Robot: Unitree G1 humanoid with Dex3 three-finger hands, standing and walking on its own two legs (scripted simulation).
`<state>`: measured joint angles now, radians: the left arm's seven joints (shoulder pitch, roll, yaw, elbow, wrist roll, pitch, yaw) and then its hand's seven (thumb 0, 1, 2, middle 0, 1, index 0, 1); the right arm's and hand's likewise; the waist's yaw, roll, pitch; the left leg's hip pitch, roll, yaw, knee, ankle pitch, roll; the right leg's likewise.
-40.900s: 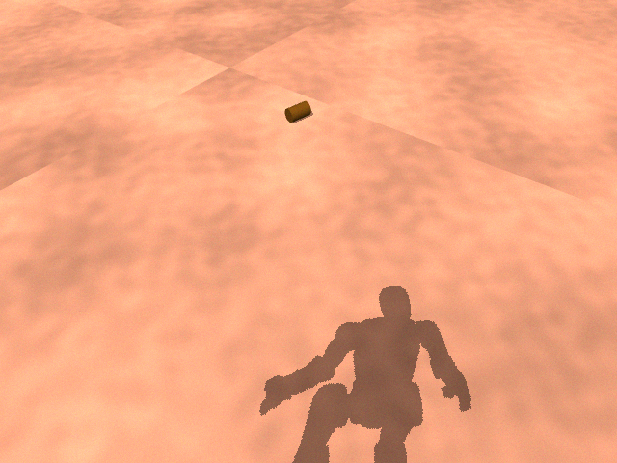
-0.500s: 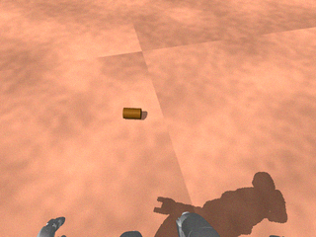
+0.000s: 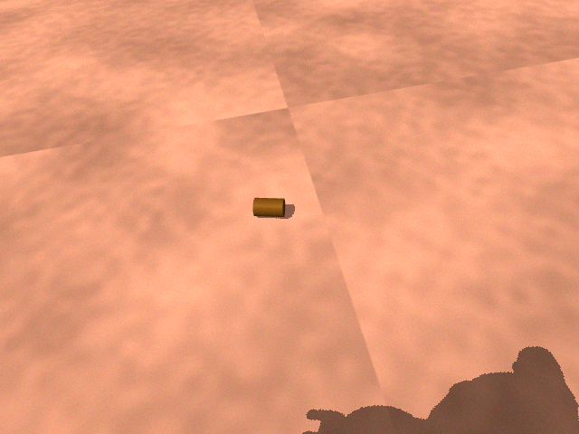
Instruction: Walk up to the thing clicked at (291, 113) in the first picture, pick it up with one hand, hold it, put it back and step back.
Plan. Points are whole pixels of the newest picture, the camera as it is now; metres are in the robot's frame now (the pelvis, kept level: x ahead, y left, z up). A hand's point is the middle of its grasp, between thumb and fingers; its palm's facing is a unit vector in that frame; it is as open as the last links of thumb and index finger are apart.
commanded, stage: step back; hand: left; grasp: from above
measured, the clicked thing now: (269, 207) +1.13 +0.20 -0.72
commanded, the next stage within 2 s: stand in 0.78 s
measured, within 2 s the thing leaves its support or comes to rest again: neither
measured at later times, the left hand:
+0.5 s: hand out of the picture +0.14 +0.24 -0.13, palm faces +0.00 -0.92 -0.38, open 7.4 cm
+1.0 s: hand (150, 417) +0.18 +0.27 -0.14, palm faces +0.00 -0.95 -0.32, open 7.4 cm
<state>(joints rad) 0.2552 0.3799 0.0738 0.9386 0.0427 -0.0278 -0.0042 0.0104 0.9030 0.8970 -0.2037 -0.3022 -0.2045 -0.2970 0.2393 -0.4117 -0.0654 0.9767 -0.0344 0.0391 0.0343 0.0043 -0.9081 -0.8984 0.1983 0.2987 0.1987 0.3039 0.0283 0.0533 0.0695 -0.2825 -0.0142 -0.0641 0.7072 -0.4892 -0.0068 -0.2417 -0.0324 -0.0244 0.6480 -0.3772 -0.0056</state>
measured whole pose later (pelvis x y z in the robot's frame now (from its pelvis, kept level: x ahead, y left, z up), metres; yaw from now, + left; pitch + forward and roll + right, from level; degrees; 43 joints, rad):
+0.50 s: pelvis +0.04 -0.01 +0.00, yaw -1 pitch -4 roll +0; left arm 0.13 0.33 0.04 0.98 0.03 -0.03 -0.01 0.01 0.91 0.90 -0.20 -0.30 -0.20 -0.30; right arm 0.21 -0.38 -0.04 0.99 -0.01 0.03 0.00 0.00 -0.91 -0.90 0.20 0.30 0.20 0.30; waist 0.01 0.05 0.09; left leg -0.28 -0.02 -0.08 0.86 -0.54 0.01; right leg -0.34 -0.01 -0.06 0.63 -0.23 -0.04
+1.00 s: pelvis +0.08 +0.02 +0.01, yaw +0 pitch -2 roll +0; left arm 0.07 0.35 0.00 1.09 -0.01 -0.01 -0.01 0.01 0.91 0.90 -0.20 -0.30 -0.20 -0.30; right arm 0.10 -0.34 -0.01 1.09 0.00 -0.03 0.00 0.00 -0.91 -0.90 0.20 0.30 0.20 0.30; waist 0.01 -0.01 0.08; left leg -0.10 0.00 -0.01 0.46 -0.32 0.00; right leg -0.22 -0.04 -0.04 0.48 -0.22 0.02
